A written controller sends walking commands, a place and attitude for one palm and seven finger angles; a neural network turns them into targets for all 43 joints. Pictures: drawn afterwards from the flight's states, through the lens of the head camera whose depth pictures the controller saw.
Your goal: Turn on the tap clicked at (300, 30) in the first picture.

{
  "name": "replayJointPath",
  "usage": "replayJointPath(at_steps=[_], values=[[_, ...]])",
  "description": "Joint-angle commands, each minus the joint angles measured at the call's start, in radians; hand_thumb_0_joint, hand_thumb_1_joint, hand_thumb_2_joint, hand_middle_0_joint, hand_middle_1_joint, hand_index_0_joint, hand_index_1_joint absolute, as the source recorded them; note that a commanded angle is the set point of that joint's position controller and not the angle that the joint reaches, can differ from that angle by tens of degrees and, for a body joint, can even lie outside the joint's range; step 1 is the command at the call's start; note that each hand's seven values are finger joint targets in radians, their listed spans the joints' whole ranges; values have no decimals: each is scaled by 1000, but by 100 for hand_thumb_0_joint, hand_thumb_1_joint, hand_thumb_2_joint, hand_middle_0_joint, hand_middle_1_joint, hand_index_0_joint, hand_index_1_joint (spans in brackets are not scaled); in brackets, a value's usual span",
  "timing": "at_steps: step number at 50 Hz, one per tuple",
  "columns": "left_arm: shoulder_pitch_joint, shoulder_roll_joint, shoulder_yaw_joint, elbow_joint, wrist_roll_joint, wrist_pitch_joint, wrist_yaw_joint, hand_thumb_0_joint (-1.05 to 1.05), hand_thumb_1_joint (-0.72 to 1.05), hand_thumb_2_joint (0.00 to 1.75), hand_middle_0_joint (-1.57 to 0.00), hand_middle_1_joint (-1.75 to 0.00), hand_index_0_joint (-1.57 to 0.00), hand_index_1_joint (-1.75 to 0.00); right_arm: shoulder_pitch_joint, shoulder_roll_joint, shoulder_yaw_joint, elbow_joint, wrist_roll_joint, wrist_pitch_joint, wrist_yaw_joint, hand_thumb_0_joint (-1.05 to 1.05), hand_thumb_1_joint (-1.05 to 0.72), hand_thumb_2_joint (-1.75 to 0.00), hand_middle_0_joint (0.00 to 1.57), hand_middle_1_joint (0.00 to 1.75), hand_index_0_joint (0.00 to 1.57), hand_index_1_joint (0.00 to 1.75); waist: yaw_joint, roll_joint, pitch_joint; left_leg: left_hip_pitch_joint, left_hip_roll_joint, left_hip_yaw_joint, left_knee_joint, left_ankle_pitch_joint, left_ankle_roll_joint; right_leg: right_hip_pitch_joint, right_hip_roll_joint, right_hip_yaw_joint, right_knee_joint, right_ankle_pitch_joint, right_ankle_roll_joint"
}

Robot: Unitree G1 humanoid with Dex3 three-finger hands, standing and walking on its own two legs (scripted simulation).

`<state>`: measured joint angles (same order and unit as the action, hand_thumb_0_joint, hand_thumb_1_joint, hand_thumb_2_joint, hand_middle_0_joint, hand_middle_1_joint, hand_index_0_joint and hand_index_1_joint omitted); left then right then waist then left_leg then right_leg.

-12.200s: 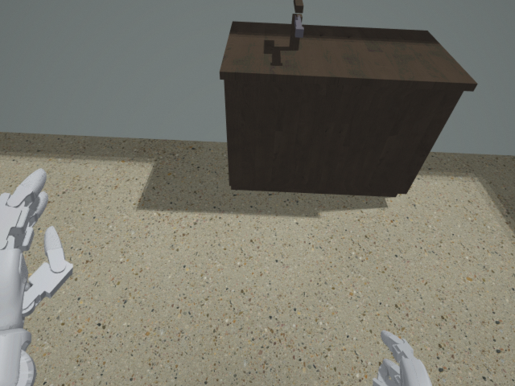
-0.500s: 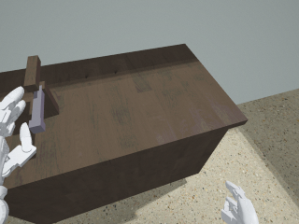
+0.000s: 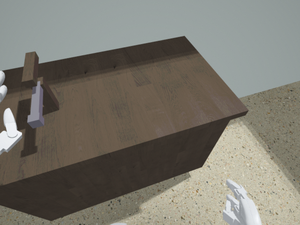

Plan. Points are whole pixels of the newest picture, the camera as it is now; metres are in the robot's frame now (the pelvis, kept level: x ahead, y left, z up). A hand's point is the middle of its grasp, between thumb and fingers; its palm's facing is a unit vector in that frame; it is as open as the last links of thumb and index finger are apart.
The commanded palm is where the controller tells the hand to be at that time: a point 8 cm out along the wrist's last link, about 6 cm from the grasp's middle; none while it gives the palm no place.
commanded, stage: come to a stop and stand still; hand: left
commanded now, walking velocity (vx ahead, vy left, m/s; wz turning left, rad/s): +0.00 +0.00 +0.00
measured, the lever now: (36, 120) +0.34 +0.34 +0.08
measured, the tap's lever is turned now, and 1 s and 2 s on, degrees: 0 0 0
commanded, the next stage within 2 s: look again from close up in 0.88 s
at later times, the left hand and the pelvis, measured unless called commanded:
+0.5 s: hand out of the picture +0.22 +0.31 +0.17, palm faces +0.39 -0.86 -0.33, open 7.4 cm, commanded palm +0.16 +0.35 +0.19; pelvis +0.00 +0.06 +0.01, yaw +0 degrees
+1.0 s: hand out of the picture +0.22 +0.33 +0.17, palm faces +0.38 -0.85 -0.37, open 7.4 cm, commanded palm +0.17 +0.36 +0.19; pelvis +0.01 +0.08 +0.01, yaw +1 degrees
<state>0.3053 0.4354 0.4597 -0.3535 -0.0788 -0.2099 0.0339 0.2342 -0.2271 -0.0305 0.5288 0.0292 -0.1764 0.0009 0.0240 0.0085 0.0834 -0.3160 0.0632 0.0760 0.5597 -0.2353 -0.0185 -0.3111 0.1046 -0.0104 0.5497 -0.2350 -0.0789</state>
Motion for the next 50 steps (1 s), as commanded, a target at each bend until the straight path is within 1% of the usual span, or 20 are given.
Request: replayJointPath(at_steps=[1,3,4,5,7,9,10,11,13,17,20,23,25,30,31,35,36,38,44,50], values=[[140,154,71,-274,-8,-77,51,0,90,90,-20,-30,-20,-30,-64,-77,-19,-136,7,-51,-10,0,-90,-90,20,30,20,30,24,-248,-193,-11,-72,-44,105,-112,43,96,-264,293,-293,35,114],[82,171,98,-276,-4,-89,69,0,90,90,-20,-30,-20,-30,-69,-74,-8,-118,-7,-54,-28,0,-90,-90,20,30,20,30,13,-221,-167,-20,-73,-91,147,-115,36,52,-293,338,-341,-129,44],[50,161,88,-281,0,-93,77,0,90,90,-20,-30,-20,-30,-72,-72,-3,-106,-13,-55,-36,0,-90,-90,20,30,20,30,3,-169,-159,5,-70,-101,100,-100,37,32,-298,334,-338,-158,12],[4,192,100,-329,9,-99,89,0,90,90,-20,-30,-20,-30,-96,-75,6,-95,-15,-55,-42,0,-90,-90,20,30,20,30,0,-71,-157,70,-64,-98,-7,-67,39,16,-290,306,-311,-137,-3],[-26,134,50,-286,12,-109,94,0,90,90,-20,-30,-20,-30,-95,-80,6,-83,-23,-62,-52,0,-90,-90,20,30,20,30,2,41,-153,170,-43,-114,-142,-27,58,-7,-212,229,-279,-162,33],[-50,119,22,-264,20,-114,88,0,90,90,-20,-30,-20,-30,-94,-100,-2,-83,-18,-63,-51,0,-90,-90,20,30,20,30,10,62,-169,163,3,-152,-180,14,74,56,-161,185,-247,-89,79],[-53,110,9,-289,21,-109,82,0,90,90,-20,-30,-20,-30,-121,-90,9,-86,-19,-64,-50,0,-90,-90,20,30,20,30,10,133,-161,171,25,-180,-220,-8,76,52,-145,155,-212,-49,71],[-84,83,-25,-293,29,-108,80,0,90,90,-20,-30,-20,-30,-114,-95,13,-87,-20,-61,-47,0,-90,-90,20,30,20,30,4,168,-156,93,51,-223,-269,-61,83,115,-132,111,-155,-32,71],[-82,70,-40,-270,40,-97,81,0,90,90,-20,-30,-20,-30,-113,-92,13,-96,-16,-58,-39,0,-90,-90,20,30,20,30,11,133,-130,1,76,-232,-300,-121,89,183,-126,80,-112,13,76],[-30,54,-48,-246,46,-85,75,0,90,90,-20,-30,-20,-30,-96,-95,8,-98,-17,-48,-25,0,-90,-90,20,30,20,30,7,41,-123,-9,55,-218,-290,-107,70,199,-122,74,-148,40,71],[-7,89,-10,-253,47,-86,75,0,90,90,-20,-30,-20,-30,-98,-95,10,-95,-21,-37,-24,0,-90,-90,20,30,20,30,4,62,-126,5,46,-213,-294,-77,56,199,-122,73,-169,67,68],[-14,80,-16,-255,42,-87,73,0,90,90,-20,-30,-20,-30,-92,-94,10,-103,-23,-28,-25,0,-90,-90,20,30,20,30,1,47,-139,19,38,-201,-275,-2,46,221,-128,70,-174,115,66],[-35,103,-3,-304,42,-92,74,0,90,90,-20,-30,-20,-30,-104,-90,12,-104,-22,-29,-26,0,-90,-90,20,30,20,30,0,84,-163,68,31,-190,-263,80,28,217,-129,61,-168,162,64],[-11,98,-13,-328,35,-88,74,0,90,90,-20,-30,-20,-30,-109,-88,9,-106,-21,-23,-27,0,-90,-90,20,30,20,30,1,86,-201,152,33,-182,-226,273,-2,212,-130,43,-160,222,63],[-12,71,-39,-317,33,-87,72,0,90,90,-20,-30,-20,-30,-98,-94,9,-103,-24,-18,-27,0,-90,-90,20,30,20,30,-2,86,-196,150,34,-188,-231,291,-7,206,-126,38,-153,208,63],[6,100,-14,-340,36,-85,75,0,90,90,-20,-30,-20,-30,-103,-95,1,-104,-19,-11,-24,0,-90,-90,20,30,20,30,0,119,-197,190,50,-196,-231,380,-32,174,-120,23,-135,154,65],[18,72,-38,-314,32,-83,72,0,90,90,-20,-30,-20,-30,-94,-96,3,-103,-24,-3,-23,0,-90,-90,20,30,20,30,-2,108,-183,172,55,-204,-242,368,-31,171,-118,17,-129,116,68],[21,89,-23,-318,34,-82,73,0,90,90,-20,-30,-20,-30,-92,-101,-4,-109,-22,2,-21,0,-90,-90,20,30,20,30,-1,101,-173,146,64,-212,-248,344,-30,185,-120,19,-128,97,67],[56,100,-2,-326,30,-86,77,0,90,90,-20,-30,-20,-30,-98,-100,-7,-117,-18,9,-25,0,-90,-90,20,30,20,30,1,62,-192,109,41,-195,-233,258,-20,246,-133,29,-160,184,64],[45,104,-4,-341,30,-85,81,0,90,90,-20,-30,-20,-30,-118,-99,-1,-108,-13,4,-31,0,-90,-90,20,30,20,30,-1,87,-186,115,24,-192,-241,236,-24,234,-131,37,-161,200,62]])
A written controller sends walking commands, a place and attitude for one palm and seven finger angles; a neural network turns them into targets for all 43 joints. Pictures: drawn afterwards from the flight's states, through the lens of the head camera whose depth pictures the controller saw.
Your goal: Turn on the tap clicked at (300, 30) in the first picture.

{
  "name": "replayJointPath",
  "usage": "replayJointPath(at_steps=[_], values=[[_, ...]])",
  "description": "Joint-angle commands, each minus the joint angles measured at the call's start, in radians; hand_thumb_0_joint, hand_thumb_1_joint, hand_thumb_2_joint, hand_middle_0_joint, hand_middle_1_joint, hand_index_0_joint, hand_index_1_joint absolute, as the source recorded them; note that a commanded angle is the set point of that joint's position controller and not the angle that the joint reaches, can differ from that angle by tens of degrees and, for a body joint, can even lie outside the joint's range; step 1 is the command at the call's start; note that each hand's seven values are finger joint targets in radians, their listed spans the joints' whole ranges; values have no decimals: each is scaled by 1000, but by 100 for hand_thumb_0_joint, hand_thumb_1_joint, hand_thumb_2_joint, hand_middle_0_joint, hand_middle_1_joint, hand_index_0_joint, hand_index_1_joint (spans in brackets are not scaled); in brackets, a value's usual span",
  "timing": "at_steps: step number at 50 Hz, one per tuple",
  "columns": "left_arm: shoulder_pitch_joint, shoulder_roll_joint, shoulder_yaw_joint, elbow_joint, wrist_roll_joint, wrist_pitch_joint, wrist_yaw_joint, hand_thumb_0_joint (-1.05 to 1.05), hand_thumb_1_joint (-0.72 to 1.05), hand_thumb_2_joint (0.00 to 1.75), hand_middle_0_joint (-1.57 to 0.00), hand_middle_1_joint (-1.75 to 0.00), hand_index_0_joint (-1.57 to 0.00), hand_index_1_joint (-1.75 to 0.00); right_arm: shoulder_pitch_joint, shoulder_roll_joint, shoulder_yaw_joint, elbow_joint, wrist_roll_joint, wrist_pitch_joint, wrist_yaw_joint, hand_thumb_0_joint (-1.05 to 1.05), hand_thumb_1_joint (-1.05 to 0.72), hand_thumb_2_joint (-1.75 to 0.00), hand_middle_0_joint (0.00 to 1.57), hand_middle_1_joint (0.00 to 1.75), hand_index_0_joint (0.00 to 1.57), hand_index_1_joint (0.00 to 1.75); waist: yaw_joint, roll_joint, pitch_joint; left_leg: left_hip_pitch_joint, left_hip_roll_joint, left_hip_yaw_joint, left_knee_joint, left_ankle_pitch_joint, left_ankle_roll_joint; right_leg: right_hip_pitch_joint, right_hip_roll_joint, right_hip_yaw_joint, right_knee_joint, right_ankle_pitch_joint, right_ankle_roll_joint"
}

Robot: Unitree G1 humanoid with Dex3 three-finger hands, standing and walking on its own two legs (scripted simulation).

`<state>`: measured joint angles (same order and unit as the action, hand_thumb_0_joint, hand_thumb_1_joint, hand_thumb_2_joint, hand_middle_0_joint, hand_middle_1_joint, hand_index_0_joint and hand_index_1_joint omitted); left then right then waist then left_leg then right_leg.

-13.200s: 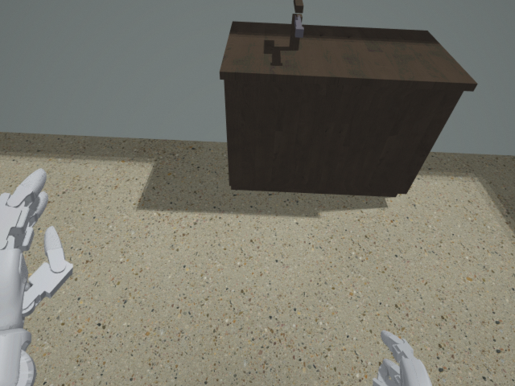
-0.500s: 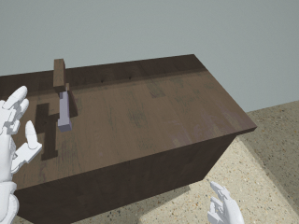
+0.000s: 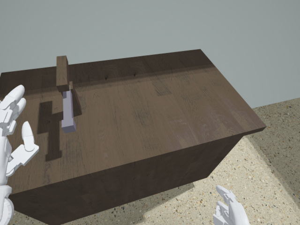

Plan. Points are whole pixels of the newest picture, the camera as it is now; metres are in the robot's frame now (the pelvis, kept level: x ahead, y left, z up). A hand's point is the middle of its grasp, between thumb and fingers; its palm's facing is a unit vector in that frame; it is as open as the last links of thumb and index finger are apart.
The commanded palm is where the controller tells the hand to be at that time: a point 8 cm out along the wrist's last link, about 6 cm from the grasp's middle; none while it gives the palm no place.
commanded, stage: look again from close up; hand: left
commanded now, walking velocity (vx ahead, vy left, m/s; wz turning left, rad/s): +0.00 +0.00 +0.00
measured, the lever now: (68, 125) +0.33 +0.25 +0.07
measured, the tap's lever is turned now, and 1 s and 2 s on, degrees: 0 0 0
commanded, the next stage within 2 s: shuffle to correct the standing spot in 0.30 s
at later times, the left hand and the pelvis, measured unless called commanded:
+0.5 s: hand (49, 151) +0.21 +0.22 +0.16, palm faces +0.37 -0.86 -0.35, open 7.4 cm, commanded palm +0.16 +0.25 +0.17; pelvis +0.00 -0.03 +0.00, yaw +0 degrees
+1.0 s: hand (82, 152) +0.22 +0.16 +0.15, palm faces +0.34 -0.86 -0.38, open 7.4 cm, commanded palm +0.16 +0.20 +0.17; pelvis +0.00 -0.08 +0.00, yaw +0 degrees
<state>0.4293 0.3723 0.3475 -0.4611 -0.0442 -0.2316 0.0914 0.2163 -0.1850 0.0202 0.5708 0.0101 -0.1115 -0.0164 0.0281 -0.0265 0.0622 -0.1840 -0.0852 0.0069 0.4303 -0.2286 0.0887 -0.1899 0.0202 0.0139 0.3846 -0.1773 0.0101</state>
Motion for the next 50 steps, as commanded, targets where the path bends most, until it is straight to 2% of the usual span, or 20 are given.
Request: replayJointPath(at_steps=[1,4,5,6,9,10,13,17,23,25,26,30,31,35,36,40,41,45,48,50], values=[[-70,147,92,-203,-9,-62,21,0,90,90,-20,-30,-20,-30,-92,-145,-49,-146,-1,-56,-15,0,-90,-90,20,30,20,30,-5,110,-160,-34,173,-126,-122,210,-125,119,-44,7,3,131,-23],[-71,151,93,-205,-6,-61,22,0,90,90,-20,-30,-20,-30,-91,-144,-56,-153,4,-58,-15,0,-90,-90,20,30,20,30,-4,79,-162,-38,173,-125,-113,167,-109,130,-56,29,-10,145,-28],[-67,168,112,-210,-7,-57,26,0,90,90,-20,-30,-20,-30,-105,-141,-51,-148,7,-57,-18,0,-90,-90,20,30,20,30,-3,88,-160,-36,168,-122,-115,164,-113,126,-55,28,-15,148,-27],[-68,131,78,-187,-10,-57,21,0,90,90,-20,-30,-20,-30,-97,-145,-49,-145,1,-54,-18,0,-90,-90,20,30,20,30,-6,85,-151,-54,162,-120,-124,135,-105,124,-51,28,-17,130,-27],[-82,147,87,-197,-6,-57,24,0,90,90,-20,-30,-20,-30,-96,-145,-54,-151,4,-58,-19,0,-90,-90,20,30,20,30,-5,78,-146,-61,164,-126,-128,80,-93,125,-57,43,-24,119,-29],[-90,161,98,-220,-3,-57,27,0,90,90,-20,-30,-20,-30,-112,-143,-51,-146,6,-59,-22,0,-90,-90,20,30,20,30,-6,106,-149,-50,162,-124,-127,91,-98,119,-56,46,-26,124,-31],[-77,149,88,-198,-6,-55,26,0,90,90,-20,-30,-20,-30,-100,-146,-52,-149,1,-57,-22,0,-90,-90,20,30,20,30,-4,69,-152,-67,159,-123,-122,73,-81,136,-59,51,-36,127,-29],[-80,146,80,-206,-7,-50,27,0,90,90,-20,-30,-20,-30,-109,-145,-52,-151,4,-59,-23,0,-90,-90,20,30,20,30,-5,96,-147,-49,155,-122,-119,79,-80,116,-62,61,-47,120,-32],[-89,152,86,-185,-15,-40,28,0,90,90,-20,-30,-20,-30,-105,-145,-49,-146,2,-50,-28,0,-90,-90,20,30,20,30,-6,61,-141,-30,163,-121,-132,91,-82,94,-47,58,-66,110,-26],[-110,165,92,-209,-16,-38,28,0,90,90,-20,-30,-20,-30,-122,-139,-49,-145,9,-48,-29,0,-90,-90,20,30,20,30,-8,100,-142,-4,173,-122,-138,120,-93,80,-38,51,-60,116,-24],[-111,147,76,-194,-20,-37,26,0,90,90,-20,-30,-20,-30,-110,-142,-48,-145,3,-42,-28,0,-90,-90,20,30,20,30,-9,105,-140,-20,178,-127,-155,111,-93,85,-28,37,-52,97,-19],[-100,168,95,-218,-23,-28,26,0,90,90,-20,-30,-20,-30,-120,-133,-53,-159,10,-37,-23,0,-90,-90,20,30,20,30,-6,110,-152,3,198,-123,-140,155,-98,76,-28,35,-45,109,-18],[-95,142,71,-208,-27,-25,21,0,90,90,-20,-30,-20,-30,-108,-138,-51,-159,5,-32,-21,0,-90,-90,20,30,20,30,-9,117,-146,-11,199,-126,-149,151,-95,77,-21,26,-38,99,-16],[-68,181,114,-231,-31,-14,23,0,90,90,-20,-30,-20,-30,-116,-133,-59,-167,11,-29,-17,0,-90,-90,20,30,20,30,-6,107,-164,1,212,-113,-114,177,-90,71,-27,35,-39,122,-17],[-62,159,97,-219,-36,-13,20,0,90,90,-20,-30,-20,-30,-104,-136,-57,-166,5,-23,-16,0,-90,-90,20,30,20,30,-9,103,-172,-13,209,-113,-112,183,-85,83,-25,31,-36,128,-16],[-38,187,126,-251,-40,-6,18,0,90,90,-20,-30,-20,-30,-111,-134,-65,-172,10,-26,-18,0,-90,-90,20,30,20,30,-8,106,-186,13,217,-100,-71,204,-82,58,-35,46,-34,162,-23],[-34,169,109,-231,-45,-3,15,0,90,90,-20,-30,-20,-30,-102,-138,-62,-172,4,-23,-19,0,-90,-90,20,30,20,30,-12,93,-180,-12,215,-101,-76,180,-76,62,-32,44,-36,146,-18],[-5,162,107,-223,-41,4,33,0,90,90,-20,-30,-20,-30,-114,-136,-56,-161,13,-30,-23,0,-90,-90,20,30,20,30,-12,92,-181,-11,155,-76,-28,62,-67,56,-79,132,-110,113,-31],[-13,152,88,-205,-32,5,46,0,90,90,-20,-30,-20,-30,-103,-142,-54,-154,10,-26,-24,0,-90,-90,20,30,20,30,-17,39,-164,-17,123,-64,14,26,-59,29,-109,176,-182,4,-10],[-11,187,117,-207,-26,10,56,0,90,90,-20,-30,-20,-30,-119,-142,-54,-145,16,-20,-31,0,-90,-90,20,30,20,30,-13,38,-153,-20,120,-64,32,31,-55,23,-132,197,-201,3,0]])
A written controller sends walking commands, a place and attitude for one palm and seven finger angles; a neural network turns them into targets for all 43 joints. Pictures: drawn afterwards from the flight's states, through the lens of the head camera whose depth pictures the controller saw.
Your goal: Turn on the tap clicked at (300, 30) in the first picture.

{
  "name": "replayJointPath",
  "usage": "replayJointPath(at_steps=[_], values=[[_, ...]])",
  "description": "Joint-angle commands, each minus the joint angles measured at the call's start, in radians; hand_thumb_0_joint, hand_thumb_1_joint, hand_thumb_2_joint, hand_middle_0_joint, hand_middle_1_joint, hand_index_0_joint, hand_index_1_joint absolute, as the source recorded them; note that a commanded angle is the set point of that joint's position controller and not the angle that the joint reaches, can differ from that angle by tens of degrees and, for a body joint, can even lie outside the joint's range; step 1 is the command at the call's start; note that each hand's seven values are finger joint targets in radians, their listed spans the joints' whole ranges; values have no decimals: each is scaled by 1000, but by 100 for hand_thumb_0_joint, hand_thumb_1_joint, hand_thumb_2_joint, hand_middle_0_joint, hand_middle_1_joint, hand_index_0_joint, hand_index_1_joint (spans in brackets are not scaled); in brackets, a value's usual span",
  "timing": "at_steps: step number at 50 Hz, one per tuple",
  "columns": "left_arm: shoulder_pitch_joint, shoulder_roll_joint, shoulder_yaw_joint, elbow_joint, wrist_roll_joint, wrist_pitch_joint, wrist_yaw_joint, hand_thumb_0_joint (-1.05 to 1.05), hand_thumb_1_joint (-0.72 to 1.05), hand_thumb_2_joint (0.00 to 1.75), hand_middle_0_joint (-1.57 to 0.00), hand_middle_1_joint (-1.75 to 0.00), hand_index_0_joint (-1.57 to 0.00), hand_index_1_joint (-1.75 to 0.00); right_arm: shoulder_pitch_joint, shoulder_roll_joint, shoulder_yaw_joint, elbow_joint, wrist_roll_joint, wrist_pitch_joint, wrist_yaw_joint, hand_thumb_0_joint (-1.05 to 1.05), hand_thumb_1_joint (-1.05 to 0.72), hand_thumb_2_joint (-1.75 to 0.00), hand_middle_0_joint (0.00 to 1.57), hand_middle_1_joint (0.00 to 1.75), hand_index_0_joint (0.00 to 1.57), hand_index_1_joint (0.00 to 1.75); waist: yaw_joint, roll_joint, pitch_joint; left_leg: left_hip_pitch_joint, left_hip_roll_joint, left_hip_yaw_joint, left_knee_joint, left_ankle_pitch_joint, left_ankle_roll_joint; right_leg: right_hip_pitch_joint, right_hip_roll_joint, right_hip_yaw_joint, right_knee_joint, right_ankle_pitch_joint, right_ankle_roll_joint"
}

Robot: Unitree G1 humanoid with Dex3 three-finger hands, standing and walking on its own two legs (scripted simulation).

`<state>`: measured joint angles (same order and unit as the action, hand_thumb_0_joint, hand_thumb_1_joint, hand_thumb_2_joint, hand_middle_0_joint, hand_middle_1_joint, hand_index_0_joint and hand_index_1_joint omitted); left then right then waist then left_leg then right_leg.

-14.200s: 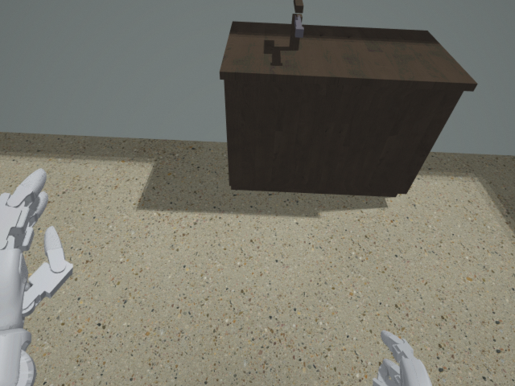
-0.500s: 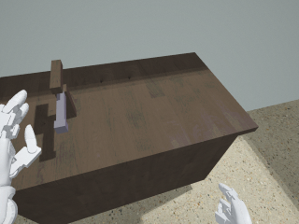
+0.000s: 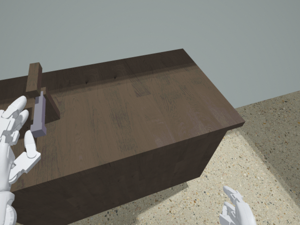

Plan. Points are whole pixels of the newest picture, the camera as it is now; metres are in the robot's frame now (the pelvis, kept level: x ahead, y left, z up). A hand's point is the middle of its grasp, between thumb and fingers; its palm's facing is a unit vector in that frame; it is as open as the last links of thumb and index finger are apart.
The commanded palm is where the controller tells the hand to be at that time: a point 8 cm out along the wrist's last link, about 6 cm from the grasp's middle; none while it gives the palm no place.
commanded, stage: come to a stop and stand still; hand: left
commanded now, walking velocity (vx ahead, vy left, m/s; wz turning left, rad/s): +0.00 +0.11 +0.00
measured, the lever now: (38, 130) +0.33 +0.33 +0.07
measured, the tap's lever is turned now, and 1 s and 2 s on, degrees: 0 0 0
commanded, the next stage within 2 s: look again from close up in 0.98 s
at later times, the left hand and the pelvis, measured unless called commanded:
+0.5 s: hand (0, 142) +0.23 +0.31 +0.17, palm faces +0.42 -0.83 -0.37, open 7.4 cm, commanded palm +0.15 +0.32 +0.17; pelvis -0.01 +0.05 +0.00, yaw +0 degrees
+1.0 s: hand out of the picture +0.21 +0.34 +0.16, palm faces +0.37 -0.86 -0.34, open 7.4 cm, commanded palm +0.15 +0.37 +0.17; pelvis -0.01 +0.09 +0.00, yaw +0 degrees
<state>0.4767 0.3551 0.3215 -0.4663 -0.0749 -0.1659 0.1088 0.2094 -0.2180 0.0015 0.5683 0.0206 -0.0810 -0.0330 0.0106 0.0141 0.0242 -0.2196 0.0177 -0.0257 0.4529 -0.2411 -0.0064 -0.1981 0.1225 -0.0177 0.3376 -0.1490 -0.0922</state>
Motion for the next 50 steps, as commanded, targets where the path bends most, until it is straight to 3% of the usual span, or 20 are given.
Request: replayJointPath(at_steps=[1,10,14,15,16,17,18,19,20,22,24,25,27,30,31,36,40,42,45,50], values=[[-54,181,125,-179,4,-57,40,0,90,90,-20,-30,-20,-30,-101,-109,-32,-142,0,-44,-13,0,-90,-90,20,30,20,30,2,-41,-118,-1,13,-33,14,48,42,50,-240,216,-150,-33,107],[-39,199,135,-192,6,-57,47,0,90,90,-20,-30,-20,-30,-127,-113,-38,-143,9,-33,-14,0,-90,-90,20,30,20,30,14,-26,-132,12,20,-28,19,141,41,101,-273,208,-76,231,130],[-51,185,119,-205,8,-59,45,0,90,90,-20,-30,-20,-30,-110,-112,-39,-150,5,-31,-12,0,-90,-90,20,30,20,30,9,-46,-150,41,25,-37,-1,141,45,88,-253,185,-66,154,119],[-45,197,127,-219,8,-58,45,0,90,90,-20,-30,-20,-30,-126,-114,-39,-140,5,-33,-15,0,-90,-90,20,30,20,30,10,-3,-143,62,35,-43,-14,156,46,67,-248,183,-61,157,106],[-1107,962,680,-471,145,-165,42,0,90,90,-20,-30,-20,-30,47,-104,-53,-118,-13,-94,-13,0,-90,-90,20,30,20,30,-1,-167,28,-56,-8,93,72,139,27,-77,-179,147,-165,317,272],[-575,397,319,104,68,-136,0,0,90,90,-20,-30,-20,-30,-50,-40,-14,-96,-11,-95,-9,0,-90,-90,20,30,20,30,19,-76,-214,-23,-48,26,37,180,49,87,-254,158,-22,216,129],[-275,251,224,210,41,-132,-11,0,90,90,-20,-30,-20,-30,-64,-108,-52,-135,-5,-116,-4,0,-90,-90,20,30,20,30,68,21,-142,22,-11,16,35,161,28,62,-257,291,-61,277,118],[-231,169,117,33,17,-156,-23,0,90,90,-20,-30,-20,-30,-35,-116,-48,-131,-5,-113,16,0,-90,-90,20,30,20,30,39,106,-182,4,-8,-2,-15,130,35,149,-264,253,-16,256,105],[-131,77,37,-5,3,-165,-29,0,90,90,-20,-30,-20,-30,-62,-98,-41,-127,11,-117,37,0,-90,-90,20,30,20,30,35,165,-219,46,18,2,-38,185,44,169,-241,197,43,259,102],[-96,133,48,-143,11,-161,-15,0,90,90,-20,-30,-20,-30,-64,-120,-46,-143,0,-119,50,0,-90,-90,20,30,20,30,41,61,-198,33,50,-48,-65,226,47,135,-204,148,62,166,94],[-85,178,89,-160,13,-156,-3,0,90,90,-20,-30,-20,-30,-80,-121,-40,-150,-5,-120,45,0,-90,-90,20,30,20,30,41,-25,-149,-24,68,-88,-114,143,44,111,-176,119,65,50,79],[-80,231,147,-157,12,-153,5,0,90,90,-20,-30,-20,-30,-106,-119,-35,-147,0,-117,41,0,-90,-90,20,30,20,30,40,-7,-129,-37,77,-91,-139,103,46,99,-163,98,81,28,80],[-120,240,179,-158,10,-161,2,0,90,90,-20,-30,-20,-30,-93,-113,-31,-163,-3,-114,26,0,-90,-90,20,30,20,30,34,-17,-107,-103,93,-126,-180,47,46,123,-155,63,120,11,82],[-228,280,213,-210,17,-179,-3,0,90,90,-20,-30,-20,-30,-97,-110,-24,-165,-3,-120,11,0,-90,-90,20,30,20,30,27,108,-85,-117,110,-143,-220,-18,37,115,-146,46,171,-6,84],[-239,262,202,-193,17,-184,-6,0,90,90,-20,-30,-20,-30,-91,-103,-25,-161,-9,-122,7,0,-90,-90,20,30,20,30,28,115,-93,-111,123,-158,-217,-6,31,111,-155,35,176,-19,83],[-251,168,100,-192,26,-180,-14,0,90,90,-20,-30,-20,-30,-68,-108,-29,-136,-10,-140,23,0,-90,-90,20,30,20,30,18,88,-118,27,119,-132,-167,229,-22,45,-152,24,157,-31,78],[-235,161,89,-195,42,-167,-9,0,90,90,-20,-30,-20,-30,-68,-105,-32,-126,-9,-134,40,0,-90,-90,20,30,20,30,22,126,-104,70,129,-114,-175,324,-46,-1,-141,20,197,-82,78],[-231,152,85,-175,42,-159,-7,0,90,90,-20,-30,-20,-30,-58,-109,-37,-127,-14,-120,41,0,-90,-90,20,30,20,30,18,105,-100,67,136,-132,-167,366,-61,-2,-142,17,183,-96,76],[-213,194,136,-186,43,-151,-1,0,90,90,-20,-30,-20,-30,-83,-107,-32,-140,-11,-104,38,0,-90,-90,20,30,20,30,23,62,-105,56,121,-110,-153,343,-71,29,-139,11,140,-53,74],[-175,200,156,-215,38,-152,-2,0,90,90,-20,-30,-20,-30,-99,-103,-33,-159,-8,-87,30,0,-90,-90,20,30,20,30,21,90,-102,4,105,-100,-171,213,-73,81,-140,12,110,-9,73]])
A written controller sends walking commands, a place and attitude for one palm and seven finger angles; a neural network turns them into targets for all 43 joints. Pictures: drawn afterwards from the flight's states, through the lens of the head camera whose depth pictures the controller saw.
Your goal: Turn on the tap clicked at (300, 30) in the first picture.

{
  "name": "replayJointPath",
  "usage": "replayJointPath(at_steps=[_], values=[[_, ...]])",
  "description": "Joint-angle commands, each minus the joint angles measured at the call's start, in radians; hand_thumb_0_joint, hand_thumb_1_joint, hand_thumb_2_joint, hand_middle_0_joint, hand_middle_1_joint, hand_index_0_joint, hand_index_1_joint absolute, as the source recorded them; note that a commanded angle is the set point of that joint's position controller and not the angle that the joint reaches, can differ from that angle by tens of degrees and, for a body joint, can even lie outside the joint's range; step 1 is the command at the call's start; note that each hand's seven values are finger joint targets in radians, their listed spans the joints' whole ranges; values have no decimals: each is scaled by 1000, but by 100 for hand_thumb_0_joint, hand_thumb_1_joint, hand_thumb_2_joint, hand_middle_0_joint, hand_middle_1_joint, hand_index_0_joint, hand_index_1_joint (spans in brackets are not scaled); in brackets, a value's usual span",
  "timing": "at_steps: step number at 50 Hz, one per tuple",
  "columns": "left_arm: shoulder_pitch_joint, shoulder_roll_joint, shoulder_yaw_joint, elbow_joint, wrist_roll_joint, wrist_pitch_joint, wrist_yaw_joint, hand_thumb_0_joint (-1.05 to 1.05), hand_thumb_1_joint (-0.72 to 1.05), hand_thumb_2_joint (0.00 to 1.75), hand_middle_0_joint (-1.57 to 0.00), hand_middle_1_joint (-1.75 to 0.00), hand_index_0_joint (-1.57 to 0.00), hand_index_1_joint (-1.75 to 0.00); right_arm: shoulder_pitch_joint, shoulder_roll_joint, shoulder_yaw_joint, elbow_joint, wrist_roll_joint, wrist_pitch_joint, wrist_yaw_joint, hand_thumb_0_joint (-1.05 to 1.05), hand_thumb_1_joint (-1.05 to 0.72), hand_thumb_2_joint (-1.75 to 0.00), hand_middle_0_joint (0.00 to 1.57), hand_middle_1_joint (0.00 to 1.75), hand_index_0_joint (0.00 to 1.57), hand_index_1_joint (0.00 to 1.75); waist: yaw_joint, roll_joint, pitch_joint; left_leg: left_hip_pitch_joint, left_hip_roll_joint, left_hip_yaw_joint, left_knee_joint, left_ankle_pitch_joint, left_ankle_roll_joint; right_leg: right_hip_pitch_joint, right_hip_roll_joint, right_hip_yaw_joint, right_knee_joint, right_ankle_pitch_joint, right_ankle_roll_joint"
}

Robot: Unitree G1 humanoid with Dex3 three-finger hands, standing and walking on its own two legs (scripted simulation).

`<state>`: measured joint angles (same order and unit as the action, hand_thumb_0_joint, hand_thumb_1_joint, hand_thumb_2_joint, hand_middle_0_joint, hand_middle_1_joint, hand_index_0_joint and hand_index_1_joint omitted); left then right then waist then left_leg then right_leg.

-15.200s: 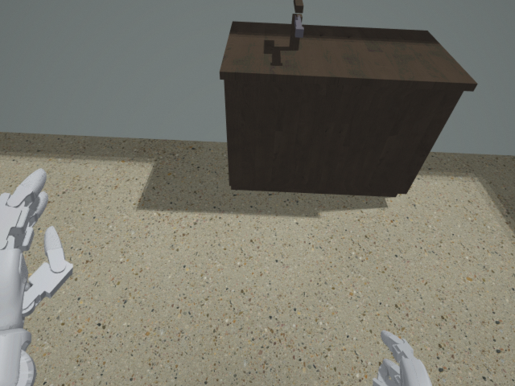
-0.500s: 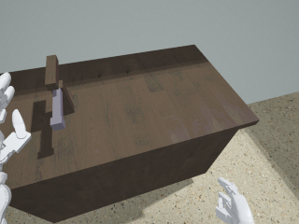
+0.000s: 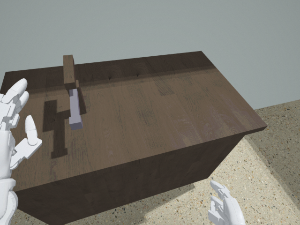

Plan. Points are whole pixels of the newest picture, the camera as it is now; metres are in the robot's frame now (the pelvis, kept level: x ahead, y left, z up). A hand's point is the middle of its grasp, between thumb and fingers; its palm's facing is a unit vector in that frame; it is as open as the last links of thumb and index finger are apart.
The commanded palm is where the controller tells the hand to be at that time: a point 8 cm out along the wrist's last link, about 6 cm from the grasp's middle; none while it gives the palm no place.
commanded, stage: look again from close up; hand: left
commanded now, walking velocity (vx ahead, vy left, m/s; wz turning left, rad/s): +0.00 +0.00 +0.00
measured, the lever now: (76, 122) +0.34 +0.24 +0.07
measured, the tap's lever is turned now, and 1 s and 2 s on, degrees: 0 0 0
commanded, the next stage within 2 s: come to a stop and stand still in 0.38 s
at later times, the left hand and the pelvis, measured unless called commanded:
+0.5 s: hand (54, 147) +0.21 +0.21 +0.16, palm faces +0.38 -0.85 -0.36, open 7.4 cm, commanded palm +0.16 +0.25 +0.18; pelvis +0.00 -0.03 +0.00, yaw +0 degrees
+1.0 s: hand (39, 124) +0.24 +0.24 +0.20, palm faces +0.48 -0.79 -0.38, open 7.4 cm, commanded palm +0.16 +0.24 +0.18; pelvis -0.01 -0.04 +0.00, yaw +0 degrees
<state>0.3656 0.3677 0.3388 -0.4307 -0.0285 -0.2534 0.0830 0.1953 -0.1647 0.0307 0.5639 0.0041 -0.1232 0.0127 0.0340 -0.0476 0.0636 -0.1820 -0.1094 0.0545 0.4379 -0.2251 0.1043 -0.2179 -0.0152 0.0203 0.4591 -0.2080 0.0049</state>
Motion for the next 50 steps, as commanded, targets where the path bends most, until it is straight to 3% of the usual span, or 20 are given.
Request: replayJointPath(at_steps=[1,9,15,16,20,21,23,25,26,30,32,40,42,43,44,45,46,47,49,50], values=[[-53,167,125,-225,-12,-64,24,0,90,90,-20,-30,-20,-30,-80,-160,-60,-151,3,-39,-19,0,-90,-90,20,30,20,30,-4,135,-141,-63,229,-185,-154,169,-175,124,-4,-23,-26,64,-22],[-61,143,89,-220,-3,-61,29,0,90,90,-20,-30,-20,-30,-76,-168,-68,-148,8,-45,-34,0,-90,-90,20,30,20,30,-8,133,-148,-72,208,-168,-153,56,-143,149,-14,10,-57,115,-23],[-57,173,111,-236,-3,-55,37,0,90,90,-20,-30,-20,-30,-97,-163,-62,-145,10,-48,-43,0,-90,-90,20,30,20,30,-6,121,-147,-62,189,-163,-136,59,-131,145,-20,26,-82,136,-27],[-55,141,84,-216,-7,-55,33,0,90,90,-20,-30,-20,-30,-91,-166,-59,-142,4,-44,-43,0,-90,-90,20,30,20,30,-7,112,-138,-74,185,-164,-142,44,-127,140,-19,26,-87,119,-27],[-42,172,114,-221,-9,-51,36,0,90,90,-20,-30,-20,-30,-96,-162,-61,-142,8,-48,-47,0,-90,-90,20,30,20,30,-6,103,-138,-65,177,-155,-125,32,-109,131,-27,52,-113,124,-31],[-31,147,95,-197,-12,-50,33,0,90,90,-20,-30,-20,-30,-91,-163,-59,-140,2,-44,-48,0,-90,-90,20,30,20,30,-8,86,-140,-67,174,-156,-126,28,-103,130,-28,50,-119,114,-30],[-28,153,97,-205,-14,-47,32,0,90,90,-20,-30,-20,-30,-87,-165,-63,-143,3,-48,-48,0,-90,-90,20,30,20,30,-8,82,-148,-52,174,-154,-116,41,-96,125,-31,68,-127,127,-33],[-22,169,111,-219,-13,-42,33,0,90,90,-20,-30,-20,-30,-98,-161,-60,-142,6,-48,-50,0,-90,-90,20,30,20,30,-8,105,-155,-30,173,-147,-109,74,-100,116,-33,68,-128,148,-34],[-15,136,82,-198,-18,-40,29,0,90,90,-20,-30,-20,-30,-88,-164,-57,-141,2,-44,-49,0,-90,-90,20,30,20,30,-10,102,-151,-36,170,-145,-109,76,-94,113,-34,66,-130,143,-33],[-17,174,111,-227,-18,-33,35,0,90,90,-20,-30,-20,-30,-96,-165,-60,-144,8,-46,-50,0,-90,-90,20,30,20,30,-9,93,-158,-30,166,-148,-90,95,-92,116,-47,82,-137,163,-37],[-5,158,100,-215,-24,-29,34,0,90,90,-20,-30,-20,-30,-92,-164,-61,-149,6,-43,-52,0,-90,-90,20,30,20,30,-9,64,-164,-23,166,-148,-89,101,-87,117,-49,84,-142,161,-34],[-12,173,106,-235,-22,-22,37,0,90,90,-20,-30,-20,-30,-105,-162,-58,-143,10,-42,-56,0,-90,-90,20,30,20,30,-8,113,-155,-11,175,-147,-107,94,-88,105,-39,74,-143,152,-29],[-17,157,92,-235,-24,-21,36,0,90,90,-20,-30,-20,-30,-93,-166,-61,-145,7,-41,-57,0,-90,-90,20,30,20,30,-9,93,-164,-26,174,-154,-112,91,-87,129,-37,70,-138,150,-30],[-1095,994,679,-517,151,-130,40,0,90,90,-20,-30,-20,-30,62,-203,-49,-126,-37,-91,-46,0,-90,-90,20,30,20,30,-23,9,14,-181,205,-91,-2,133,-52,-47,-35,63,-181,112,66],[-509,343,277,110,35,-82,-6,0,90,90,-20,-30,-20,-30,-69,-75,-7,-89,-2,-80,-47,0,-90,-90,20,30,20,30,-14,57,-221,-11,160,-134,-26,198,-53,-25,-84,60,-122,18,-39],[-247,143,143,113,-8,-49,-17,0,90,90,-20,-30,-20,-30,-55,-135,-73,-131,29,-81,-25,0,-90,-90,20,30,20,30,11,249,-274,106,152,-93,-40,253,-94,44,-26,76,-48,156,-71],[-246,144,102,0,-11,-63,-25,0,90,90,-20,-30,-20,-30,-16,-158,-75,-142,21,-80,-16,0,-90,-90,20,30,20,30,4,261,-287,28,186,-93,-23,199,-98,93,-53,87,-37,157,-52],[-143,141,92,-61,-21,-69,-22,0,90,90,-20,-30,-20,-30,-27,-162,-74,-150,23,-78,-2,0,-90,-90,20,30,20,30,8,230,-244,-16,182,-108,-35,154,-89,114,-54,101,-48,167,-41],[-14,114,46,-154,-25,-71,-17,0,90,90,-20,-30,-20,-30,-50,-167,-70,-158,23,-83,15,0,-90,-90,20,30,20,30,15,93,-193,-66,171,-111,-56,72,-84,116,-51,99,-75,120,-36],[44,123,64,-153,-30,-65,-8,0,90,90,-20,-30,-20,-30,-75,-161,-63,-155,27,-82,19,0,-90,-90,20,30,20,30,18,62,-179,-53,178,-109,-74,58,-85,99,-40,73,-75,105,-37]])
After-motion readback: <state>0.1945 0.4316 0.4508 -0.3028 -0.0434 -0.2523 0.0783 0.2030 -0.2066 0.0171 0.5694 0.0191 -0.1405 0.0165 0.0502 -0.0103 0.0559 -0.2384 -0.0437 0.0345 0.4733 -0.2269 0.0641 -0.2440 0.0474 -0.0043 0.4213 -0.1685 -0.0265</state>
